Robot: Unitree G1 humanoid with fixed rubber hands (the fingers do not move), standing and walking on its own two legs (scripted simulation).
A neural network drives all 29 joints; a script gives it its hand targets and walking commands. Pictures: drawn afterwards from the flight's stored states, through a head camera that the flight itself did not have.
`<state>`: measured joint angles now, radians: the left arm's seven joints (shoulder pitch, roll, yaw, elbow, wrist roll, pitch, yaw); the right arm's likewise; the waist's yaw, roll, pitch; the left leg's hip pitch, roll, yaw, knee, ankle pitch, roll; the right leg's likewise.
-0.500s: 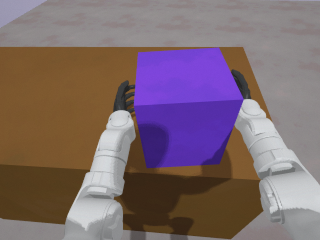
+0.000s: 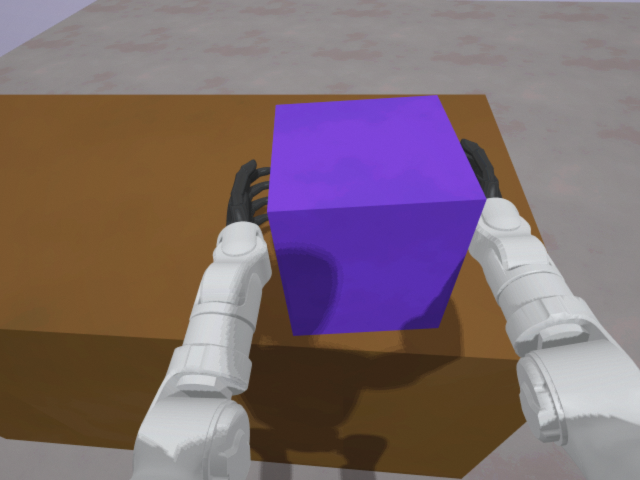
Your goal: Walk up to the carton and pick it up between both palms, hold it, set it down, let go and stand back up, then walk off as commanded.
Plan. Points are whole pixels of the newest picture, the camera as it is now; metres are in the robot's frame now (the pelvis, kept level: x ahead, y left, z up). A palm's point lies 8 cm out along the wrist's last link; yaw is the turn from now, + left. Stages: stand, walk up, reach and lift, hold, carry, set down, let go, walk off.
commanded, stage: reach and lift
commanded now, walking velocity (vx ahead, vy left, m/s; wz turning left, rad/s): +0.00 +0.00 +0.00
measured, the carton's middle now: (361, 222) +0.44 -0.02 +0.10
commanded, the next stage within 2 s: none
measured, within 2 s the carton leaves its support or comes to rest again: leaves its support in 0.28 s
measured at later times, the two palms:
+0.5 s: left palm (232, 225) +0.38 +0.14 +0.15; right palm (482, 206) +0.41 -0.16 +0.15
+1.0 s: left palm (225, 215) +0.38 +0.14 +0.18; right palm (486, 199) +0.41 -0.16 +0.17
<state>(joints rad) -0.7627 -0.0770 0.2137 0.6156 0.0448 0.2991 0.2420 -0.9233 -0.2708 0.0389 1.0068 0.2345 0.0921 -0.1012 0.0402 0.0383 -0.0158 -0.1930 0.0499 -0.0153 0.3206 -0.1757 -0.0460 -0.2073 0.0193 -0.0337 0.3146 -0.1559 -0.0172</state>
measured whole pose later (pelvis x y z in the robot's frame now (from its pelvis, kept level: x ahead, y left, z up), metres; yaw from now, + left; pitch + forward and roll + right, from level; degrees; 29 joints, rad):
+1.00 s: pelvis -0.01 +0.00 +0.00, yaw +0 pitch +2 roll +0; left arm -0.76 -0.10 0.24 0.58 0.21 0.36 0.19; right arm -0.89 -0.17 -0.22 1.05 0.09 0.03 -0.04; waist 0.04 0.00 -0.11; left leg -0.19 0.05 -0.02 0.32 -0.16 -0.04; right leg -0.19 0.02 -0.03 0.29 -0.12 -0.02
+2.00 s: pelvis -0.02 +0.01 +0.00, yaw +0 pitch +0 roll -1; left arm -0.85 0.03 0.29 0.35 0.18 0.79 0.07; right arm -1.03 -0.15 -0.08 0.81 0.32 0.49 -0.25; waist -0.04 -0.04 -0.15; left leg -0.19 0.04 -0.02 0.35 -0.17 -0.03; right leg -0.17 0.01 -0.03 0.28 -0.11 -0.01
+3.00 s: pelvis -0.01 +0.02 +0.00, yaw +0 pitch +0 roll -1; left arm -1.00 0.06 0.34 0.40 0.20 0.90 0.03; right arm -1.19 -0.22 -0.04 0.83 0.41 0.65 -0.31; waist -0.07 0.02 -0.20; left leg -0.19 0.04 -0.02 0.37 -0.18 -0.03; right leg -0.16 0.01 -0.03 0.28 -0.12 0.00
